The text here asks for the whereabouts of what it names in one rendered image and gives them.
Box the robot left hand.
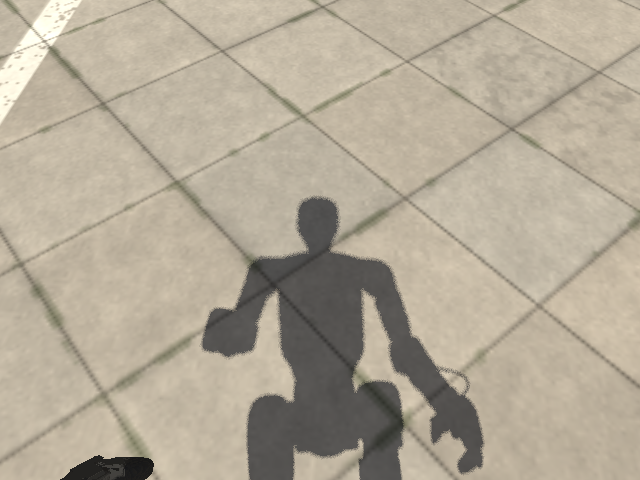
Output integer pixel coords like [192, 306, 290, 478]
[60, 455, 154, 480]

